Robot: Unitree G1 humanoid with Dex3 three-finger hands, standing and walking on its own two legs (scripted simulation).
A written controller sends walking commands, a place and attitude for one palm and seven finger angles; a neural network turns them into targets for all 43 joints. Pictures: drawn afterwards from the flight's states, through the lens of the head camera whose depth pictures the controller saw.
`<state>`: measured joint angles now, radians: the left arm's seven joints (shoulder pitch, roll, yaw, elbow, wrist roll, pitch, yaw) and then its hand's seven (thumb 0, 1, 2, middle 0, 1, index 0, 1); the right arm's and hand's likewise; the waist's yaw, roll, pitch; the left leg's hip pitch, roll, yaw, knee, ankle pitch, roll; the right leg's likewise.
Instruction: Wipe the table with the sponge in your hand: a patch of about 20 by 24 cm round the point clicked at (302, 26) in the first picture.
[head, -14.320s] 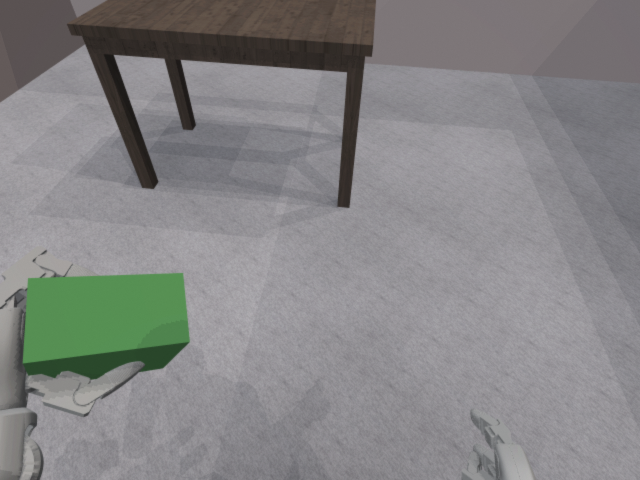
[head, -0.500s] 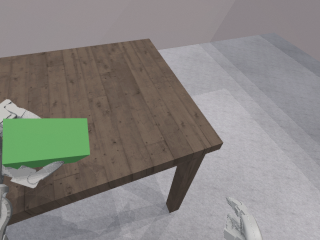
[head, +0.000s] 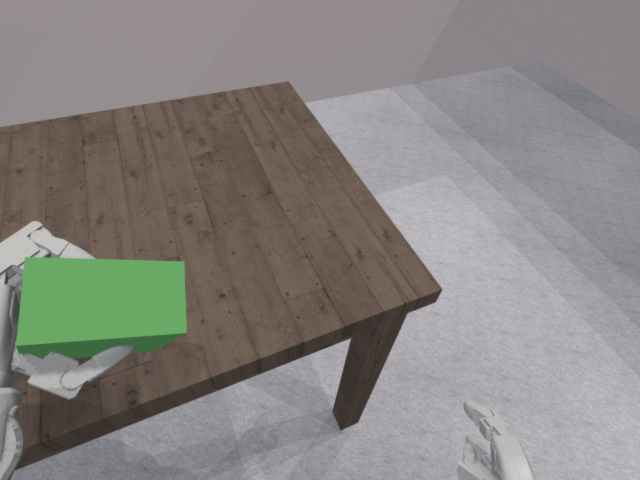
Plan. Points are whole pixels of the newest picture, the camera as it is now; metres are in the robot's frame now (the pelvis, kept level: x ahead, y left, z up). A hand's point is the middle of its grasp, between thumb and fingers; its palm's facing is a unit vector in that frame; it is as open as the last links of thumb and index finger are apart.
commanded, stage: look again from close up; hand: left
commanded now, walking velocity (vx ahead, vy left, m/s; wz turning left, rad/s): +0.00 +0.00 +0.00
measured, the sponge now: (125, 312) +0.23 +0.22 +0.14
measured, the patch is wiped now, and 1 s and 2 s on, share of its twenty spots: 0.00 0.00 0.00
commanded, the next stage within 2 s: shuffle to correct the standing spot in 0.18 s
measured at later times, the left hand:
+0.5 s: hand (108, 311) +0.22 +0.22 +0.16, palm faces +0.37 -0.85 -0.37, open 10.2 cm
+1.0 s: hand (179, 300) +0.24 +0.17 +0.15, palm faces +0.33 -0.87 -0.37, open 10.2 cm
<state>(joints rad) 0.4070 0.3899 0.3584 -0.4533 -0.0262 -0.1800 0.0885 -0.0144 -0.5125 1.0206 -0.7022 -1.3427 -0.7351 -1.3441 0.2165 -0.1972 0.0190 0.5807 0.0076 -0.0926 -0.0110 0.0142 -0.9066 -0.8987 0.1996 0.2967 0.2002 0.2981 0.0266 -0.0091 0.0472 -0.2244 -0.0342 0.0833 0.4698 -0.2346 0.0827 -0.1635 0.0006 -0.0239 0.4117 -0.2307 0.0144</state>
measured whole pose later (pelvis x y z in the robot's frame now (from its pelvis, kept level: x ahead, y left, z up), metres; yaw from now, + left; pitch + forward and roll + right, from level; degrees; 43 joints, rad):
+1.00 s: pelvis +0.02 -0.07 -0.01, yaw +0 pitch +0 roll -1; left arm 0.43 0.40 0.36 -0.51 -0.09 -0.11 0.08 -0.01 -0.51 1.02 -0.70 -1.34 -0.73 -1.34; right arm 0.22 -0.21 -0.01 0.56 0.02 -0.05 -0.03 0.01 -0.91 -0.90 0.20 0.30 0.20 0.30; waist 0.00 -0.02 0.03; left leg -0.28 0.07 0.04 0.61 -0.33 -0.02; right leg -0.21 0.10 -0.06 0.52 -0.32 -0.09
